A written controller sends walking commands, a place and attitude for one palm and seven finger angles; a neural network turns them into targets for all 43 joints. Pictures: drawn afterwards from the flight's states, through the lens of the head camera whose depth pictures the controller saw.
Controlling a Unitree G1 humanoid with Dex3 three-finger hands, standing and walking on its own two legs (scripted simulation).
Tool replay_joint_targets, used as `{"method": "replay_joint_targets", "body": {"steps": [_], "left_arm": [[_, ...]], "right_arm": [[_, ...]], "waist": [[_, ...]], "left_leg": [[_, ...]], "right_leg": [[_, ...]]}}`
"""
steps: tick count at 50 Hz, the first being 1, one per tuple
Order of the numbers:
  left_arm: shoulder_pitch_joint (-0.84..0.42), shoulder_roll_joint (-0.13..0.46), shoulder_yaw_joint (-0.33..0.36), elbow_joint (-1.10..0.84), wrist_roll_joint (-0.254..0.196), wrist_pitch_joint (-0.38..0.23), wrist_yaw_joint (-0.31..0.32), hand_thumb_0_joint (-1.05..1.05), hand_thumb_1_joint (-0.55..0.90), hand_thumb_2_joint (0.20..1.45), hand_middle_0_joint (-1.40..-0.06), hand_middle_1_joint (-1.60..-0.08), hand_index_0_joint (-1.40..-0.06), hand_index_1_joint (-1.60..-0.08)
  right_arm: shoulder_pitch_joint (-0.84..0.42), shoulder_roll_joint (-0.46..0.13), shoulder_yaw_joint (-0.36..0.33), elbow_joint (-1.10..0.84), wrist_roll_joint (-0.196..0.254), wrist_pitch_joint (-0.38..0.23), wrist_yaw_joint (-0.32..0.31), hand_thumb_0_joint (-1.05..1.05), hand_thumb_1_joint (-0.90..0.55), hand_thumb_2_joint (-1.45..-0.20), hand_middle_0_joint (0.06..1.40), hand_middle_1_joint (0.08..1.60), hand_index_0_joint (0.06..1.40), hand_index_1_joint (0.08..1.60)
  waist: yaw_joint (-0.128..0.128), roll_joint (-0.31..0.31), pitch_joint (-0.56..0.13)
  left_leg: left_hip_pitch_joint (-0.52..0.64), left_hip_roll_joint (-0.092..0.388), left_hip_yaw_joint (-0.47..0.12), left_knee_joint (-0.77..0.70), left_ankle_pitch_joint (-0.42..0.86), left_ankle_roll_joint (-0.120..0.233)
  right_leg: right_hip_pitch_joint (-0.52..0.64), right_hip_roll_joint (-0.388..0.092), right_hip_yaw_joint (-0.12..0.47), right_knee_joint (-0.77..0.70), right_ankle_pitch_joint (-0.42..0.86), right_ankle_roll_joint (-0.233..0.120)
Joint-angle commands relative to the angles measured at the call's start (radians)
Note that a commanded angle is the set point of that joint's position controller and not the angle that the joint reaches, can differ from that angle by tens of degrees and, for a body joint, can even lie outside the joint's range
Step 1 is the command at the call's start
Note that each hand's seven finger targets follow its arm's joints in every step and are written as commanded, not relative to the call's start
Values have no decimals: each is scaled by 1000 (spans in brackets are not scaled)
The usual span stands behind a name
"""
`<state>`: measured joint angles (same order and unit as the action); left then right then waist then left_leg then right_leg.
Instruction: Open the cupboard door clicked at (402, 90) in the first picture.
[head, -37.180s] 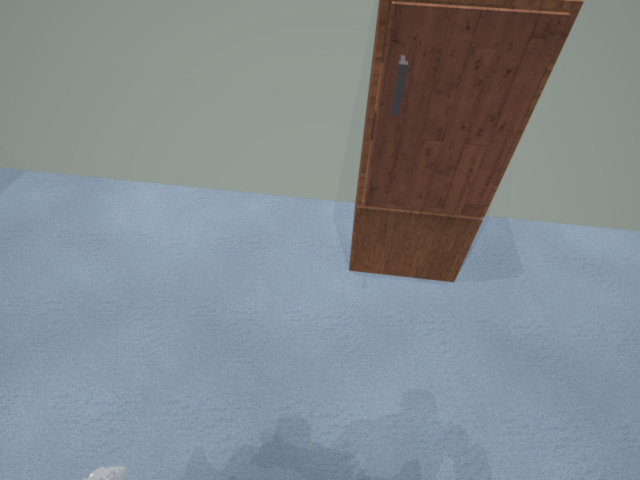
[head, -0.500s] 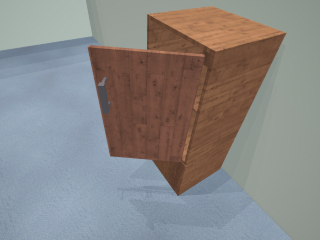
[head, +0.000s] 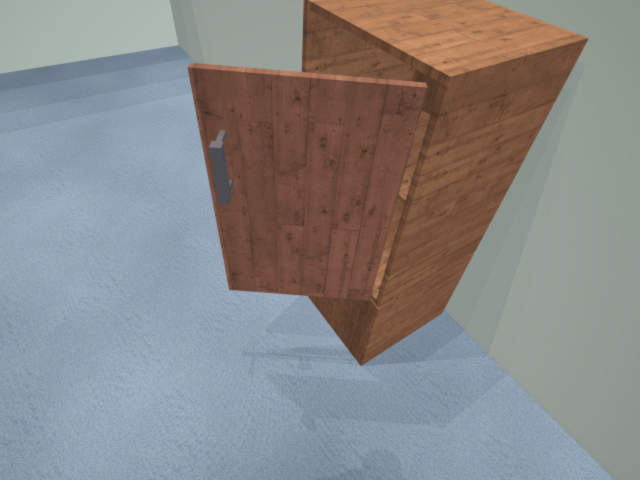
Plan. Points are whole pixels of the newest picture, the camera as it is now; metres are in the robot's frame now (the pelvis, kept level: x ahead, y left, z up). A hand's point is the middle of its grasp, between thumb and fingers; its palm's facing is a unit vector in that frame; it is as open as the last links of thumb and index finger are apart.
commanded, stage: come to a stop and stand still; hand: left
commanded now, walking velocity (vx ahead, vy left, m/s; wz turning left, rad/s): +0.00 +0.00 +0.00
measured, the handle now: (223, 168) +0.61 +0.22 +0.04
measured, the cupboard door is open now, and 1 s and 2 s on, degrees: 53 53 53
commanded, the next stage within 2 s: look again from close up in 0.10 s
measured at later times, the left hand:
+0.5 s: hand out of the picture -0.02 +0.16 -0.18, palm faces +0.02 -0.99 -0.15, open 7.4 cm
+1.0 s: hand out of the picture +0.01 +0.16 -0.18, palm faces +0.03 -0.99 -0.13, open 7.4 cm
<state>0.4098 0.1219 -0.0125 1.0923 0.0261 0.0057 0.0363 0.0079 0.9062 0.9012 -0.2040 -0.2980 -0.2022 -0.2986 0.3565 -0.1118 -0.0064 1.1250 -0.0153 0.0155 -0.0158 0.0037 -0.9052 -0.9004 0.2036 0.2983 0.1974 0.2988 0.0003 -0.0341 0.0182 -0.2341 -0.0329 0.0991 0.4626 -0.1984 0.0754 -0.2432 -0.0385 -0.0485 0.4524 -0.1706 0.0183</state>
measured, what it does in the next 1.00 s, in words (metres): stands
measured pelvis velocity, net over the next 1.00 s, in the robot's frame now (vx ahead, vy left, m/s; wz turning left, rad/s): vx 0.03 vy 0.01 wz -0.03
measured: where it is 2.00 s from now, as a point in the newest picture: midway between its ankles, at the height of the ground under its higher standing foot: outside the picture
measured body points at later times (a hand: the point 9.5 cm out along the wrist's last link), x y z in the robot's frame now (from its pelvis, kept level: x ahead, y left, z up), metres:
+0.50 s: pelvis +0.01 +0.01 +0.00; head +0.00 +0.02 +0.45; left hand -0.02 +0.21 -0.17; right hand +0.00 -0.21 -0.16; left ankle +0.04 +0.07 -0.74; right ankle +0.05 -0.13 -0.74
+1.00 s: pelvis +0.03 +0.01 +0.00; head +0.03 +0.02 +0.45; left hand +0.01 +0.21 -0.17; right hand +0.00 -0.21 -0.16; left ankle +0.04 +0.07 -0.74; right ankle +0.05 -0.13 -0.74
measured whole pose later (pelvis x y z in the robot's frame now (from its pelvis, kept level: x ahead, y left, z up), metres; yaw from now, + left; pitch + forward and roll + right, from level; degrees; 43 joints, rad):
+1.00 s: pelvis +0.03 +0.01 +0.00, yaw -2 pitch -1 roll -1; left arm 0.39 0.11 0.02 1.07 0.03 -0.01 0.02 0.01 0.91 0.90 -0.20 -0.30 -0.20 -0.30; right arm 0.34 -0.13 -0.02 1.11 -0.02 0.01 -0.02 0.00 -0.91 -0.90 0.20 0.30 0.20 0.30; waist 0.01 -0.01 0.00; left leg -0.22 -0.02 0.12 0.51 -0.29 0.07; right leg -0.23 -0.03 -0.02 0.48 -0.24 0.01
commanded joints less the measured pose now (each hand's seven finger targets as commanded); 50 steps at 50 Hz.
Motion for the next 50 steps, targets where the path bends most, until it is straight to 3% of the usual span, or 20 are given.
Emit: {"method": "replay_joint_targets", "body": {"steps": [1,10,12,22,25,31,38,40,44,47,50], "left_arm": [[86,70,25,-28,4,-14,11,0,900,900,-200,-300,-200,-300],[97,46,30,-29,5,-21,13,0,900,900,-200,-300,-200,-300],[93,47,31,-31,5,-21,14,0,900,900,-200,-300,-200,-300],[62,60,29,-40,3,-23,14,0,900,900,-200,-300,-200,-300],[53,64,29,-39,3,-22,13,0,900,900,-200,-300,-200,-300],[34,78,29,-43,1,-25,13,0,900,900,-200,-300,-200,-300],[16,76,27,-39,-2,-25,13,0,900,900,-200,-300,-200,-300],[24,77,28,-30,0,-25,9,0,900,900,-200,-300,-200,-300],[45,79,44,-39,10,-16,-1,0,900,900,-200,-300,-200,-300],[70,82,54,-44,8,-20,-6,0,900,900,-200,-300,-200,-300],[90,103,66,-44,-1,-27,-6,0,900,900,-200,-300,-200,-300]], "right_arm": [[17,-131,-37,-56,5,-20,-8,0,-900,-900,200,300,200,300],[29,-103,-40,-64,4,-24,-9,0,-900,-900,200,300,200,300],[24,-102,-40,-65,4,-26,-9,0,-900,-900,200,300,200,300],[6,-117,-34,-67,5,-33,-8,0,-900,-900,200,300,200,300],[-5,-121,-35,-66,4,-31,-7,0,-900,-900,200,300,200,300],[-4,-120,-30,-57,6,-32,-6,0,-900,-900,200,300,200,300],[-8,-118,-27,-43,5,-34,-7,0,-900,-900,200,300,200,300],[1,-126,-26,-36,2,-31,-6,0,-900,-900,200,300,200,300],[6,-136,-35,-47,-4,-19,-3,0,-900,-900,200,300,200,300],[14,-124,-33,-58,-3,-23,-3,0,-900,-900,200,300,200,300],[34,-98,-25,-65,-3,-33,-3,0,-900,-900,200,300,200,300]], "waist": [[7,55,93],[-1,24,100],[-1,41,98],[-1,33,81],[0,48,98],[0,21,82],[-3,37,61],[-1,41,63],[10,42,136],[16,-9,135],[12,-62,117]], "left_leg": [[-158,154,-200,-208,-317,-20],[-132,145,-184,-174,-271,-22],[-123,150,-184,-179,-270,-23],[-87,158,-177,-192,-192,-26],[-93,157,-179,-202,-220,-29],[-71,151,-166,-184,-162,-31],[-36,153,-161,-188,-108,-36],[-42,148,-163,-201,-225,-36],[-113,147,-177,-209,-420,-16],[-123,123,-150,-127,-371,-11],[-127,71,-78,7,-254,-28]], "right_leg": [[6,-44,79,-55,-125,-31],[-55,-53,110,-67,-142,-37],[-57,-51,105,-63,-125,-35],[-20,-57,102,-61,-32,-34],[-26,-56,104,-68,-52,-32],[-4,-64,111,-86,-28,-34],[13,-67,105,-85,6,-33],[17,-60,102,-89,-92,-34],[-34,-49,114,-78,-298,-45],[-31,-75,174,-105,-335,-71],[-7,-147,276,-154,-378,-120]]}}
